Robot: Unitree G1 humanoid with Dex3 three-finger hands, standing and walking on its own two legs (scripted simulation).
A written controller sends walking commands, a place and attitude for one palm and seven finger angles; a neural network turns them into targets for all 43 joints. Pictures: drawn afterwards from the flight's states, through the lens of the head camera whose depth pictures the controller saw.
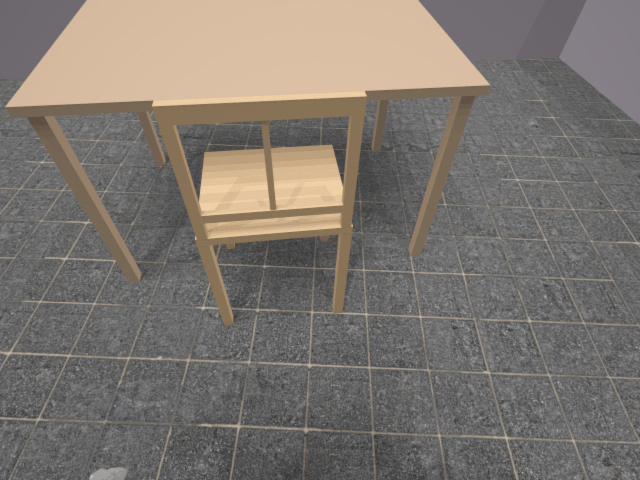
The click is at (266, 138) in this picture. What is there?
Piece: chair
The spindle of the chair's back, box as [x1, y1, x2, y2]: [261, 121, 275, 209]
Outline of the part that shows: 261,121 270,209 275,209 268,123 267,121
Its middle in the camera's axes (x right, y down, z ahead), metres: -0.12 -0.16 +0.89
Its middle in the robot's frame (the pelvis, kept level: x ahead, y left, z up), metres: +0.76 +0.15 -0.09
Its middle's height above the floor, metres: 0.68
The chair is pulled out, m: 0.00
